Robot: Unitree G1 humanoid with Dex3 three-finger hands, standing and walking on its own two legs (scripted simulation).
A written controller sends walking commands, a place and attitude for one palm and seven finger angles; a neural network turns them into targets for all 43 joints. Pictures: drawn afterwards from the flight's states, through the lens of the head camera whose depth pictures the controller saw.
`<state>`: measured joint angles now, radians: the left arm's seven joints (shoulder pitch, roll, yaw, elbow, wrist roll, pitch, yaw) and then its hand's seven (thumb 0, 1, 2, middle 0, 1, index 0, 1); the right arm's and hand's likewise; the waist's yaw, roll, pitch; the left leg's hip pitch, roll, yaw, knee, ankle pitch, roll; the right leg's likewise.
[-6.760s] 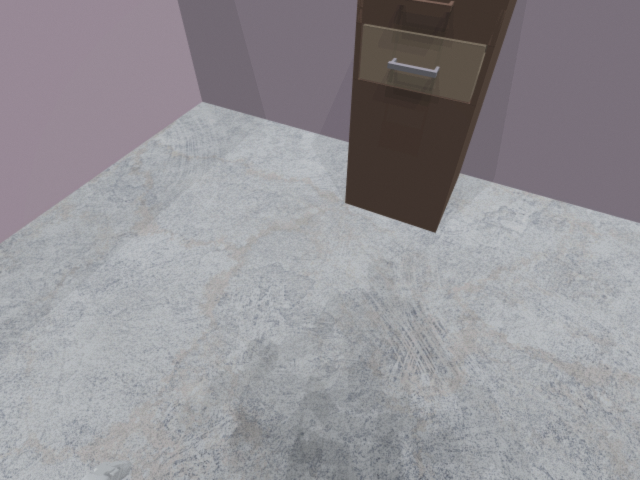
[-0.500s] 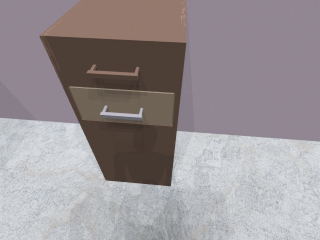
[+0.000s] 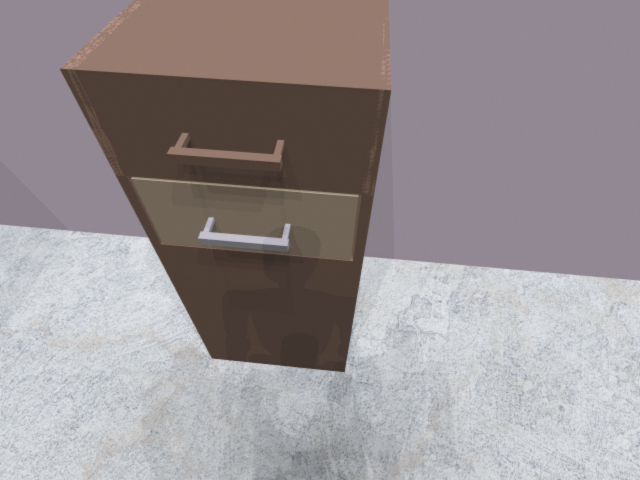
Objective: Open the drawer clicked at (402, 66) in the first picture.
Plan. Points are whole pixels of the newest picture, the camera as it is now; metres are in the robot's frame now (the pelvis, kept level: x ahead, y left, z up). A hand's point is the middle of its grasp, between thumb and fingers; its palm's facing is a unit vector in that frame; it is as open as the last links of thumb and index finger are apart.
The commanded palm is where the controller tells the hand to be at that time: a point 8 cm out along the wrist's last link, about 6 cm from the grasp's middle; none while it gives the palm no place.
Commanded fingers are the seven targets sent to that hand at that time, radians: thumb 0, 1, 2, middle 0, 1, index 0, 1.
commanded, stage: come to a stop and stand still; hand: left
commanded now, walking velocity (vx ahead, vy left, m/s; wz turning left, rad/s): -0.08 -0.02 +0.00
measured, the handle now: (246, 233) +0.51 +0.18 -0.07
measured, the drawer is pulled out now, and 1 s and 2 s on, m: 0.00 0.00 0.00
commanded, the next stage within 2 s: look again from close up in 0.54 s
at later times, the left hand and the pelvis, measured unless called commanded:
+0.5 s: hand out of the picture -0.02 +0.15 -0.16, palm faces +0.04 -0.98 -0.21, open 7.3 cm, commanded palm none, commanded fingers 0.00 0.90 0.90 -0.20 -0.30 -0.20 -0.30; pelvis -0.04 -0.03 +0.01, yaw +1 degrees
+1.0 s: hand out of the picture -0.03 +0.18 -0.17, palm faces +0.04 -0.98 -0.20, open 7.3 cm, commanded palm none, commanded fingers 0.00 0.90 0.90 -0.20 -0.30 -0.20 -0.30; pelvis -0.04 +0.01 +0.00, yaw +1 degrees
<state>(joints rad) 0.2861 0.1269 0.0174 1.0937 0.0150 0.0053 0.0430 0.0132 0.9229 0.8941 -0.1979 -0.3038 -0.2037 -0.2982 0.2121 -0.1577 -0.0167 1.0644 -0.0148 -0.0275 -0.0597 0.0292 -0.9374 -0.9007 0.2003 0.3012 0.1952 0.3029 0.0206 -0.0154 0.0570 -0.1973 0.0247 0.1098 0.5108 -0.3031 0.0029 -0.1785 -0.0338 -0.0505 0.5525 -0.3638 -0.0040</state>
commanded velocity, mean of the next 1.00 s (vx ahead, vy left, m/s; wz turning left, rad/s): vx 0.00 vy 0.00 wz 0.00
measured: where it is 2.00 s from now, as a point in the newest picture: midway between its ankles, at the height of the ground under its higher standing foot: outside the picture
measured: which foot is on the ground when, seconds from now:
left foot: down 0.00-1.00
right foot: down 0.00-1.00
